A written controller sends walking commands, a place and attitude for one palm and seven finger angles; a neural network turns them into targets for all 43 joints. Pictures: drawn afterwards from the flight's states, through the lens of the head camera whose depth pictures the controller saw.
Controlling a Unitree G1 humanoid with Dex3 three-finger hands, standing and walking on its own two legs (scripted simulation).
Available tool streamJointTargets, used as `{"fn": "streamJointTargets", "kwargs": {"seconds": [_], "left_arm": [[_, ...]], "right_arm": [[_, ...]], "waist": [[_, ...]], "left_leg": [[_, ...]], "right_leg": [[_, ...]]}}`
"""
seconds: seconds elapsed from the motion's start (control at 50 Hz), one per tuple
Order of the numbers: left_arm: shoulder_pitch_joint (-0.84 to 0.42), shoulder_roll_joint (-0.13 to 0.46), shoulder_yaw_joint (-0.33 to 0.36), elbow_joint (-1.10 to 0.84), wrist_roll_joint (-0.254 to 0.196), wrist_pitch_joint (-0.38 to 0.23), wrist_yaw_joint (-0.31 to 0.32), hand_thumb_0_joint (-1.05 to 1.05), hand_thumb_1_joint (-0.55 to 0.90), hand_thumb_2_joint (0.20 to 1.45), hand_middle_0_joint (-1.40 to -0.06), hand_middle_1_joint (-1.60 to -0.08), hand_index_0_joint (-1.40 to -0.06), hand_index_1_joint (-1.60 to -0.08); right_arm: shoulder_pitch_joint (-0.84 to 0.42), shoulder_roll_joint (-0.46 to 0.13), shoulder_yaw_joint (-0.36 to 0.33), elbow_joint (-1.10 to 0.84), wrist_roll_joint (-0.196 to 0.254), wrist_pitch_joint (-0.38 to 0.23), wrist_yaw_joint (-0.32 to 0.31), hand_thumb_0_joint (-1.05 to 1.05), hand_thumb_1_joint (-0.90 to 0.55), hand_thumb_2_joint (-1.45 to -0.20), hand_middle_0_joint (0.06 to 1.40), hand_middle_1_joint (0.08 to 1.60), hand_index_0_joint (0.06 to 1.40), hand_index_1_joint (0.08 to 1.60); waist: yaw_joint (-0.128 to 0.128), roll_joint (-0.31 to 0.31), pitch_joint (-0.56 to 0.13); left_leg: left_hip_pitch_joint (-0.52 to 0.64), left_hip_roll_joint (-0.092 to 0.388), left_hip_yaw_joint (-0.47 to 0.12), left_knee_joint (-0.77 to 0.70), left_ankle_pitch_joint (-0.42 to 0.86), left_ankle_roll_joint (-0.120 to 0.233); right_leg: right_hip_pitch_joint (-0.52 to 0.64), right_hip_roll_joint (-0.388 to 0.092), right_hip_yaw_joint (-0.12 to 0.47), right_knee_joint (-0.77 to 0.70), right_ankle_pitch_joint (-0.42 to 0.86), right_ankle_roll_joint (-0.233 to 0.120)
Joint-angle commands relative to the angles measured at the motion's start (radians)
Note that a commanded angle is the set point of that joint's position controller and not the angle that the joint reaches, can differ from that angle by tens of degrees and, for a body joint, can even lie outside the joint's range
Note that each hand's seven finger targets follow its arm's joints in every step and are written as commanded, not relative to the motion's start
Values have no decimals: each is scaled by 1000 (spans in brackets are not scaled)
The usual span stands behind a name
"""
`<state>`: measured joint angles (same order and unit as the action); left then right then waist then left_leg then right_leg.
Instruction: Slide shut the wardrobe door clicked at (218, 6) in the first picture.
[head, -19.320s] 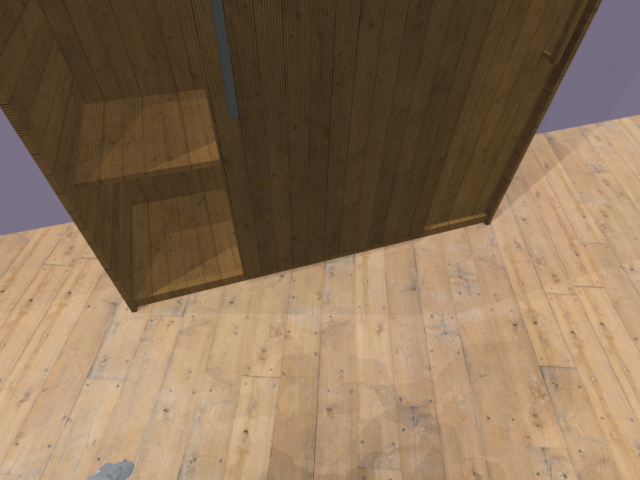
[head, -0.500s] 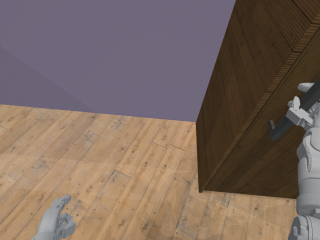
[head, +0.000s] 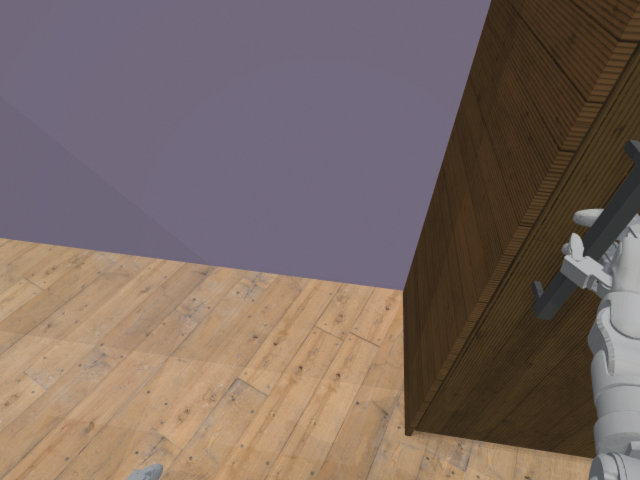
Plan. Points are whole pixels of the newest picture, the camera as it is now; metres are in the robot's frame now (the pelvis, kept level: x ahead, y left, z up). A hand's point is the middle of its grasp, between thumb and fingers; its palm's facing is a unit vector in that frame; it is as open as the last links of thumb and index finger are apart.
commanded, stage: stop walking and hold the door there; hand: right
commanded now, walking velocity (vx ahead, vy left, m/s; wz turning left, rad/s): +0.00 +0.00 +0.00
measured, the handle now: (582, 241) +0.43 -0.31 +0.12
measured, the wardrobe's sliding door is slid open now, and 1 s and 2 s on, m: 0.00 0.00 0.00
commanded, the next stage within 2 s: loosen the grip on the handle in 1.72 s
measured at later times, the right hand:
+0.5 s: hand (574, 263) +0.38 -0.28 +0.12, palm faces +0.34 +0.92 -0.20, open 5.8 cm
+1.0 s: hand (580, 267) +0.38 -0.29 +0.12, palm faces +0.14 +0.98 -0.16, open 5.9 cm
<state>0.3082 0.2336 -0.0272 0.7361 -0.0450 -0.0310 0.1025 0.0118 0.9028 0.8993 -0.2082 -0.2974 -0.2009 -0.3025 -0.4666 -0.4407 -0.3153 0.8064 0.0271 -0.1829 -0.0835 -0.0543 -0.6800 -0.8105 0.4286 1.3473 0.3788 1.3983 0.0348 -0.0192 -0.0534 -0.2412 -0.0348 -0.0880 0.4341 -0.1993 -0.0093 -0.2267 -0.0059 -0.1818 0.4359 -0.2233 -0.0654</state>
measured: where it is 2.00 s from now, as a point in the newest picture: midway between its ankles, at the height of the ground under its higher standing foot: outside the picture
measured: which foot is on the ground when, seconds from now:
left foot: down 0.00-0.44, up 0.46-0.70, down 0.72-0.96, up 0.98-1.00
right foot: down 0.00-0.72, up 0.74-0.96, down 0.98-1.00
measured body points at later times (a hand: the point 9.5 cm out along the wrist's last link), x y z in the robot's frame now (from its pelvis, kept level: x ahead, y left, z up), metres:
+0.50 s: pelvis -0.03 -0.04 -0.01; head -0.01 -0.04 +0.44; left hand +0.11 +0.24 -0.11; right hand +0.36 -0.33 +0.13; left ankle +0.01 +0.12 -0.73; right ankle +0.01 -0.07 -0.74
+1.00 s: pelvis -0.05 -0.14 -0.03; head +0.02 -0.14 +0.41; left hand +0.11 +0.13 -0.14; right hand +0.36 -0.34 +0.13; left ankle -0.06 +0.05 -0.73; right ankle -0.01 -0.33 -0.75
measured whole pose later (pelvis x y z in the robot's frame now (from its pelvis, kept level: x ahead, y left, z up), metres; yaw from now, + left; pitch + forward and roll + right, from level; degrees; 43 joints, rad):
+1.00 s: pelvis -0.05 -0.14 -0.03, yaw -1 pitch -1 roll -2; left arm 0.13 0.28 0.03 0.68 -0.03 -0.04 0.08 0.01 0.91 0.90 -0.21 -0.30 -0.20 -0.30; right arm -0.56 -0.26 -0.11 0.35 0.05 -0.11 -0.09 -0.06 -0.66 -0.80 0.45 1.39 0.34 1.39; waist 0.02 0.03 0.18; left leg -0.36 0.23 0.04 0.87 -0.47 -0.08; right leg -0.34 -0.12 -0.06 0.63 -0.21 0.04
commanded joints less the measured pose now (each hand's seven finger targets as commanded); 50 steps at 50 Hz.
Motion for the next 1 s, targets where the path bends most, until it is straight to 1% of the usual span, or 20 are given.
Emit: {"fn": "streamJointTargets", "kwargs": {"seconds": [0.0,0.26,0.36,0.44,0.5,0.58,0.64,0.66,0.68,0.7,0.72,0.74,0.78,0.82,0.86,0.9,0.92,0.94,0.96,0.98], "left_arm": [[-83,192,69,-122,7,-53,20,0,900,900,-200,-300,-200,-300],[-122,187,89,-169,8,13,4,0,900,900,-200,-300,-200,-300],[-144,190,86,-183,7,34,0,0,900,900,-200,-300,-200,-300],[-152,176,69,-201,9,23,-7,0,900,900,-200,-300,-200,-300],[-160,168,65,-172,16,-16,-11,0,900,900,-200,-300,-200,-300],[-199,171,68,-145,25,-40,-22,0,900,900,-200,-300,-200,-300],[-229,164,62,-157,36,-53,-42,0,900,900,-200,-300,-200,-300],[-242,173,65,-163,40,-46,-49,0,900,900,-200,-300,-200,-300],[-241,165,67,-179,36,-30,-57,0,900,900,-200,-300,-200,-300],[-244,178,65,-196,30,-25,-57,0,900,900,-200,-300,-200,-300],[-201,171,69,-172,24,-46,-62,0,900,900,-200,-300,-200,-300],[-174,132,55,-152,22,-51,-66,0,900,900,-200,-300,-200,-300],[-206,120,41,-145,24,-59,-53,0,900,900,-200,-300,-200,-300],[-235,96,36,-143,30,-49,-40,0,900,900,-200,-300,-200,-300],[-269,72,36,-154,27,-39,-26,0,900,900,-200,-300,-200,-300],[-269,70,46,-164,24,-37,-15,0,900,900,-200,-300,-200,-300],[-259,109,66,-179,17,-46,-14,0,900,900,-200,-300,-200,-300],[-244,133,76,-198,9,-54,-19,0,900,900,-200,-300,-200,-300],[-232,118,77,-197,3,-61,-26,0,900,900,-200,-300,-200,-300],[-212,103,81,-162,3,-70,-31,0,900,900,-200,-300,-200,-300]], "right_arm": [[-333,-288,-54,-167,-8,-61,-16,0,-900,-900,450,1400,450,1400],[-416,-236,6,-272,-6,-71,-17,0,-900,-900,450,1400,450,1400],[-466,-211,30,-292,-6,-68,-25,0,-900,-900,450,1400,450,1400],[-502,-124,97,-347,1,-90,-24,0,-900,-900,450,1400,450,1400],[-529,-121,90,-346,9,-86,-34,0,-900,-900,450,1400,450,1400],[-538,-126,91,-351,12,-64,-38,0,-900,-900,450,1400,450,1400],[-533,-131,88,-398,15,-57,-41,0,-900,-900,450,1400,450,1400],[-511,-151,74,-401,10,-57,-41,0,-900,-900,450,1400,450,1400],[-503,-183,64,-406,-1,-66,-42,0,-900,-900,450,1400,450,1400],[-499,-185,51,-395,11,-59,-38,0,-900,-900,450,1400,450,1400],[-498,-163,67,-397,18,-28,-38,0,-900,-900,450,1400,450,1400],[-583,-80,139,-499,17,-31,-25,0,-900,-900,450,1400,450,1400],[-596,-178,48,-565,-4,-42,-31,0,-900,-900,450,1400,450,1400],[-533,-191,22,-578,-11,-37,-28,0,-900,-900,450,1400,450,1400],[-515,-124,68,-622,-7,-22,-21,0,-900,-900,450,1400,450,1400],[-565,-56,119,-722,-3,-21,-13,0,-900,-900,450,1400,450,1400],[-582,9,172,-792,5,-33,-4,0,-900,-900,450,1400,450,1400],[-595,121,261,-851,20,-45,10,0,-900,-900,450,1400,450,1400],[-600,226,346,-833,17,-51,23,0,-900,-900,450,1400,450,1400],[-508,265,348,-720,22,-41,30,0,-900,-900,450,1400,450,1400]], "waist": [[-30,-11,-148],[-9,48,-242],[-13,17,-241],[-17,-207,-219],[-36,-126,-215],[-48,-89,-188],[-75,-114,-211],[-90,-70,-207],[-99,214,-176],[-101,379,-123],[-78,196,-134],[-49,220,-173],[-56,235,-183],[-69,192,-165],[-61,272,-176],[-31,176,-229],[-20,-68,-287],[-2,-333,-339],[4,-247,-291],[1,-139,-215]], "left_leg": [[-79,71,-34,-57,78,21],[-5,229,-137,-60,377,46],[-72,191,-42,5,184,23],[-229,83,115,342,-273,-4],[-259,92,153,567,-327,-13],[-144,110,219,463,-324,-17],[93,121,250,168,-208,12],[217,186,182,14,-106,50],[331,439,-178,-148,57,176],[305,730,-561,-186,341,327],[248,709,-392,-97,454,274],[335,619,-228,-14,486,222],[347,524,-29,46,588,131],[243,467,61,74,630,80],[185,392,151,120,570,61],[54,305,228,252,399,14],[-77,226,257,418,192,-18],[-214,112,233,642,-326,-48],[-234,56,158,767,-489,-29],[-281,79,109,700,-420,-26]], "right_leg": [[152,-156,189,-103,53,35],[155,-73,136,94,222,62],[198,-108,180,44,231,43],[231,-237,318,-126,164,16],[248,-265,317,-127,249,-79],[202,-216,218,-112,276,-36],[105,-173,172,-70,294,68],[-3,-148,176,58,263,118],[-235,-54,168,358,61,159],[-457,5,262,770,-363,146],[-434,-54,433,876,-301,133],[-463,-47,389,897,-284,141],[-417,-62,277,758,-254,135],[-246,-42,148,497,-238,121],[-82,7,23,259,-170,112],[174,21,-58,51,80,129],[322,-100,71,40,216,104],[372,-316,366,17,550,-27],[299,-394,496,-26,461,-112],[257,-394,490,-46,364,-147]]}}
